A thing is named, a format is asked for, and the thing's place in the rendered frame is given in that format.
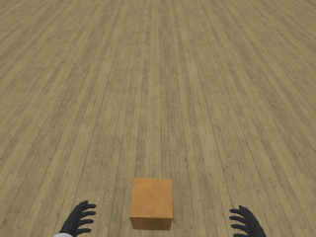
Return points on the right robot hand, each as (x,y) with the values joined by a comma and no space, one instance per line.
(252,228)

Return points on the left robot hand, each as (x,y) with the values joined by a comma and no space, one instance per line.
(73,222)

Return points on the carton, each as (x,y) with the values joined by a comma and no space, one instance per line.
(151,206)

